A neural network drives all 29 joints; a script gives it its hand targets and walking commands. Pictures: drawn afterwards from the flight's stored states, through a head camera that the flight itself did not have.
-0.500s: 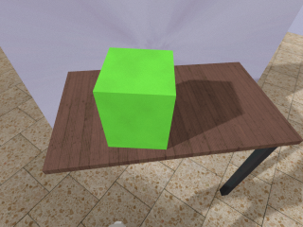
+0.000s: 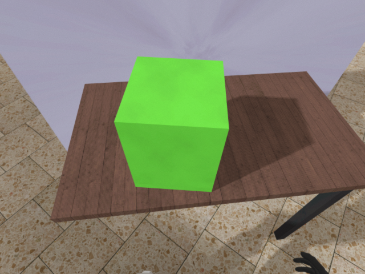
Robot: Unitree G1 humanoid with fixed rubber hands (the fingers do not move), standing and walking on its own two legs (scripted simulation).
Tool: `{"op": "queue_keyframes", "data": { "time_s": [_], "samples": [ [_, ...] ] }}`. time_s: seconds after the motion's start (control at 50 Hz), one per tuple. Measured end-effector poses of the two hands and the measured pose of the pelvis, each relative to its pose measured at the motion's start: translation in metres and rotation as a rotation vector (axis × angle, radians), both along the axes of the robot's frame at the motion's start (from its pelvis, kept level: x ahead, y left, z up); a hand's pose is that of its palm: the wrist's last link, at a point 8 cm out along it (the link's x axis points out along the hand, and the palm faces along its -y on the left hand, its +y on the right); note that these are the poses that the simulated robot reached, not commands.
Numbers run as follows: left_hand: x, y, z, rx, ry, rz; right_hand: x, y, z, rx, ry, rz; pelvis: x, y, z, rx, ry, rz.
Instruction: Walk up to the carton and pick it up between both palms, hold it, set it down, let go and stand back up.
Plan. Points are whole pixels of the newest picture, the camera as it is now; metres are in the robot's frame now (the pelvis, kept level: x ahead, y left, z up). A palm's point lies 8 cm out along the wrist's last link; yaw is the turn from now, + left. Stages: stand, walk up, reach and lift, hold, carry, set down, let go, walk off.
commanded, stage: walk up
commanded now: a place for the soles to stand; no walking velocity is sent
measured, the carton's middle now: (176, 127) +0.45 +0.02 +0.06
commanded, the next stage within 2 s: reach and lift in 1.26 s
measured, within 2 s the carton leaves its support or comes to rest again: neither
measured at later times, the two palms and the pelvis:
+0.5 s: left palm out of the picture +0.10 +0.32 -0.09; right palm out of the picture +0.09 -0.31 -0.11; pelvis -0.01 +0.00 +0.00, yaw +0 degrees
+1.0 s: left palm out of the picture +0.11 +0.32 -0.09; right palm out of the picture +0.10 -0.31 -0.10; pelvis +0.01 +0.01 +0.01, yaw +0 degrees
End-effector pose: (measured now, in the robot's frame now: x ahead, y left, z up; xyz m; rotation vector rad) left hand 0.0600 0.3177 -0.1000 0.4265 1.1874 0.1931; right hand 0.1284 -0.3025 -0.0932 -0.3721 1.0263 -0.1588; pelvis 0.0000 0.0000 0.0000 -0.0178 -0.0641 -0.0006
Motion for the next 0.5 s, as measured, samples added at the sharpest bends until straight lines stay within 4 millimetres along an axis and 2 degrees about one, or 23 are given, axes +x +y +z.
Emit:
{"op": "queue_keyframes", "data": {
  "time_s": [0.28, 0.38, 0.5],
  "samples": [
    [0.046, -0.003, 0.009, -0.006, -0.104, -0.029, -0.023, -0.006, -0.011, 0.004, 0.087, -0.039, 0.000, -0.001, 0.001, 0.002, 0.001, 0.000],
    [0.049, -0.002, 0.010, -0.010, -0.122, -0.033, -0.032, -0.006, -0.012, 0.001, 0.100, -0.049, -0.004, 0.000, 0.001, 0.000, -0.005, 0.000],
    [0.041, 0.000, 0.008, -0.014, -0.103, -0.021, -0.040, -0.005, -0.012, -0.002, 0.114, -0.057, -0.008, 0.002, 0.002, -0.002, -0.004, 0.000]
  ]
}}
